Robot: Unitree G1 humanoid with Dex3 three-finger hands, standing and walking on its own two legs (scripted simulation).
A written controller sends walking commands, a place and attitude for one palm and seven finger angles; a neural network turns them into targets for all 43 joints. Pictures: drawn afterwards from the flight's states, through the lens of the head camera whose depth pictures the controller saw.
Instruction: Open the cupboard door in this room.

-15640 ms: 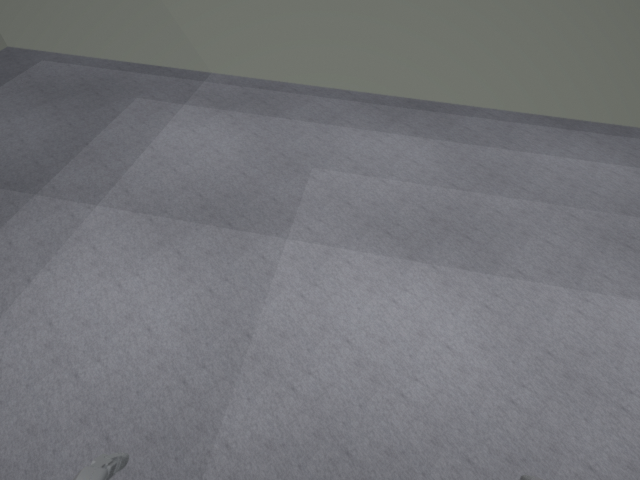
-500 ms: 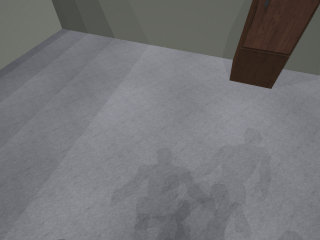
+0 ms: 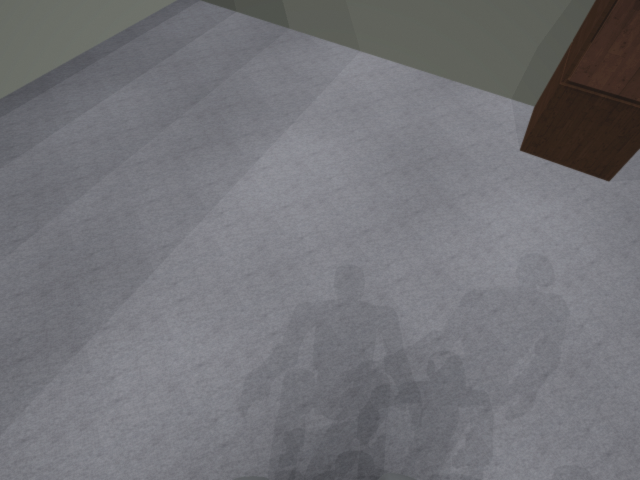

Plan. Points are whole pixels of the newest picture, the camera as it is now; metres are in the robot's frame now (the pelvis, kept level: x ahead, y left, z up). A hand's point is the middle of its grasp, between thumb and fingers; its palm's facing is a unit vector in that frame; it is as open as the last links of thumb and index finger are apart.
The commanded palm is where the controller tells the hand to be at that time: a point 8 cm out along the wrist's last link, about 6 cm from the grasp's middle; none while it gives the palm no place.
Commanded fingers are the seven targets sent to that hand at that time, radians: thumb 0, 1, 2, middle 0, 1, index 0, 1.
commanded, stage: stand and wait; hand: left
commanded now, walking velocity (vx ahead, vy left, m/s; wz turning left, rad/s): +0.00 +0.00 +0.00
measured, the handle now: out of the picture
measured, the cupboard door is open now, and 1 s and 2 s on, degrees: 0 0 0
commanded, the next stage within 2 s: turn or walk to find it in 0.18 s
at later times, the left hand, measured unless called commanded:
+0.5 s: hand out of the picture +0.00 +0.13 -0.15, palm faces +0.17 -0.95 -0.26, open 7.3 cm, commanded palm none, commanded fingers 0.00 0.90 0.90 -0.20 -0.30 -0.20 -0.30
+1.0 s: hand out of the picture -0.05 +0.19 -0.16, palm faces +0.37 -0.89 -0.27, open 7.4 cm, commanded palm none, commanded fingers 0.00 0.90 0.90 -0.20 -0.30 -0.20 -0.30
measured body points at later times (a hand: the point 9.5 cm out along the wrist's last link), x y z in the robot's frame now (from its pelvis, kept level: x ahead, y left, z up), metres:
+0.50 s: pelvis -0.01 -0.06 +0.01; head +0.02 -0.09 +0.46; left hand -0.01 +0.18 -0.13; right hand +0.06 -0.31 -0.16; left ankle -0.06 +0.09 -0.66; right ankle +0.00 -0.15 -0.73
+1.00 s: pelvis -0.04 -0.04 +0.01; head -0.01 -0.02 +0.46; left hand -0.07 +0.24 -0.14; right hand +0.12 -0.24 -0.14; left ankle -0.07 +0.07 -0.73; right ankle +0.00 -0.18 -0.67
